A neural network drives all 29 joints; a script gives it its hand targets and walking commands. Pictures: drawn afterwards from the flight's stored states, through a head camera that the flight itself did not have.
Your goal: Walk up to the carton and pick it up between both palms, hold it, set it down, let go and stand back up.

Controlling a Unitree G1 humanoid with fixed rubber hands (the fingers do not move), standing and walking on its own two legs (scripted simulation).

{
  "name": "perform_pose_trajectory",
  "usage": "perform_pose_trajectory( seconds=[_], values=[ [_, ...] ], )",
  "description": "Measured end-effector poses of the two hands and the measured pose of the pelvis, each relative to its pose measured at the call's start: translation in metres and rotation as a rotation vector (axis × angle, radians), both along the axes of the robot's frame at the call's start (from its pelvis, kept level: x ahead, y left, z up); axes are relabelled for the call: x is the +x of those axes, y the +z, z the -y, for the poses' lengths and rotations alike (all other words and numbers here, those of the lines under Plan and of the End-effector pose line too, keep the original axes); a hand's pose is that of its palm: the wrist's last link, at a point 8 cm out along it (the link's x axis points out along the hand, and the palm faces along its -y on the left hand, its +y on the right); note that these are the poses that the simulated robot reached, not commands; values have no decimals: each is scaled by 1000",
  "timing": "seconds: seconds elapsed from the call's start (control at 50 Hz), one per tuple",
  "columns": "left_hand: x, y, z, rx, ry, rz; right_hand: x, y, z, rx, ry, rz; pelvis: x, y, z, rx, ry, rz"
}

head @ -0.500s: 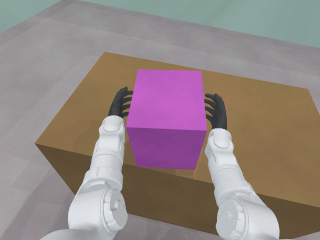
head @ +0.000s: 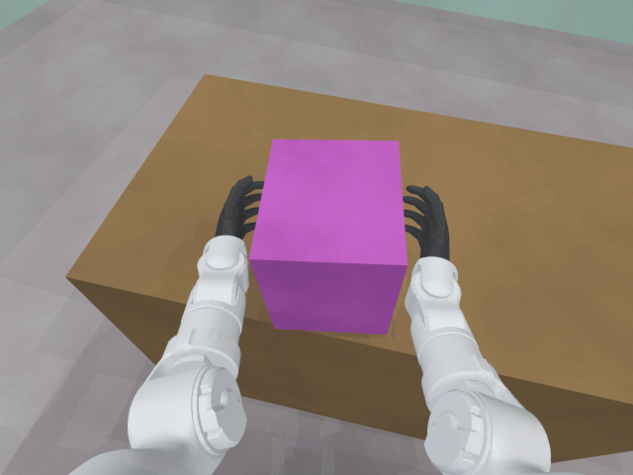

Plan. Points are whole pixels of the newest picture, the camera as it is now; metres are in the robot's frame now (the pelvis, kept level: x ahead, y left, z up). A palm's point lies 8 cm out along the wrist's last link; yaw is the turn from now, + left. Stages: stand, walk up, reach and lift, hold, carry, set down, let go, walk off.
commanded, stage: set down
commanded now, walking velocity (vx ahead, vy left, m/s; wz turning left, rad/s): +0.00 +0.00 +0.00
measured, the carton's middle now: (332, 241) +0.42 +0.03 +0.00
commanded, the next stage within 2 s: none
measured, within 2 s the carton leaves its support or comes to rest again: rests again in 0.18 s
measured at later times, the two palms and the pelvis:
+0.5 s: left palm (235, 241) +0.39 +0.16 +0.02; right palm (427, 264) +0.38 -0.10 +0.02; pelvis -0.01 +0.00 +0.00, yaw +0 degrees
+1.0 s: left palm (236, 241) +0.40 +0.16 +0.02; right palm (427, 264) +0.38 -0.10 +0.02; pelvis -0.01 +0.00 +0.00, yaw +0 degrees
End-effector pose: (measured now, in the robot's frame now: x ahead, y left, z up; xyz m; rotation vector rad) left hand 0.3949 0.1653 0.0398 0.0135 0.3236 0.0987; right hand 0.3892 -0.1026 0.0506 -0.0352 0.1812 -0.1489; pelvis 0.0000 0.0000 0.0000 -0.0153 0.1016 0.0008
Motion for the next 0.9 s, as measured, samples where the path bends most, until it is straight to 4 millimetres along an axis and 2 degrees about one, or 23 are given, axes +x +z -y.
perform_pose_trajectory(
  seconds=[0.22,0.32,0.9],
  values=[
    [-2,-16,-3,-7,5,-22,-2,-18,-3,-4,9,-39,-2,-1,-1,-2,-3,-50],
    [-1,-17,-2,1,5,-8,-4,-23,-3,3,0,-50,-4,-2,-2,-3,1,-71],
    [1,-18,3,-12,-4,14,-8,-27,2,-14,-19,-64,-9,-2,-3,0,0,-78]
  ],
)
